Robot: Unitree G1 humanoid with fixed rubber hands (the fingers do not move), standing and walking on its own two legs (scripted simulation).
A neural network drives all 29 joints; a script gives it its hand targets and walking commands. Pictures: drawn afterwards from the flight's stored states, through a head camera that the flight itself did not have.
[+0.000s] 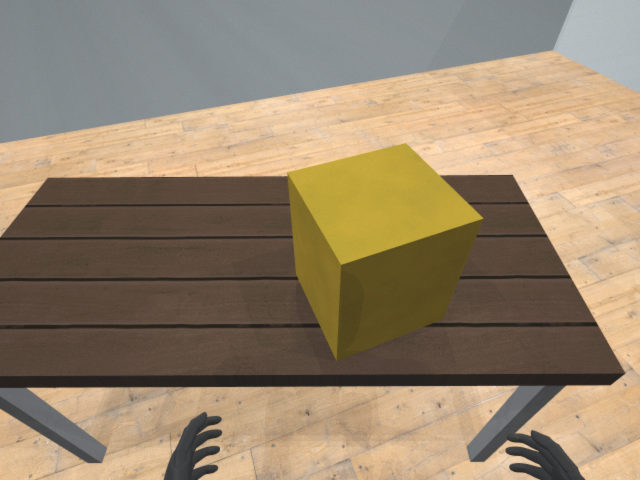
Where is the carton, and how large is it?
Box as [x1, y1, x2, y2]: [287, 143, 483, 360]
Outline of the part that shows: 406,143 287,172 296,274 336,360 441,319 443,317 483,218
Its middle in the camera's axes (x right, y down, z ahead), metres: +0.08 +0.02 +0.65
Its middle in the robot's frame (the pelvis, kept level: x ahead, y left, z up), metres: +0.48 -0.06 -0.01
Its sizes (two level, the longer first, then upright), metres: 0.210 0.200 0.250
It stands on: a table, 0.64 m high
